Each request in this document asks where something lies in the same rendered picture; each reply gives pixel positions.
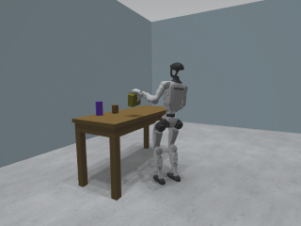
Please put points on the table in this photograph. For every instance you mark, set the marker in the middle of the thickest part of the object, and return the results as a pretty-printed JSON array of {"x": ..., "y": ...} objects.
[{"x": 113, "y": 125}]

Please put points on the robot right upper arm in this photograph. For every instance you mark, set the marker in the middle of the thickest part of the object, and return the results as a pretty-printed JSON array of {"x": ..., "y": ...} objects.
[{"x": 184, "y": 95}]

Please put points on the robot left forearm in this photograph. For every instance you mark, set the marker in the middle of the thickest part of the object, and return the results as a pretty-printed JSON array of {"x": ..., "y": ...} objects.
[{"x": 146, "y": 95}]

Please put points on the sponge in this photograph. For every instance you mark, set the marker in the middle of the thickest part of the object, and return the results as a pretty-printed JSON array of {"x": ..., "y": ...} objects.
[{"x": 132, "y": 100}]

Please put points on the right robot shin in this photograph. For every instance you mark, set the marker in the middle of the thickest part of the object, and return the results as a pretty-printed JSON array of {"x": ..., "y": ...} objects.
[{"x": 173, "y": 159}]

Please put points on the right robot foot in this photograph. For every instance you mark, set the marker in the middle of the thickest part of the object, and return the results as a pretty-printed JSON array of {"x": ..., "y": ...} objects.
[{"x": 177, "y": 178}]

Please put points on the robot left hand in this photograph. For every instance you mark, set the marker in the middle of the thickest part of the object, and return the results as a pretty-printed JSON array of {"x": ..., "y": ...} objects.
[{"x": 135, "y": 91}]

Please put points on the robot left upper arm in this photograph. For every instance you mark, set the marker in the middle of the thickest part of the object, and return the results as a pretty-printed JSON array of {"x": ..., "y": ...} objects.
[{"x": 162, "y": 87}]

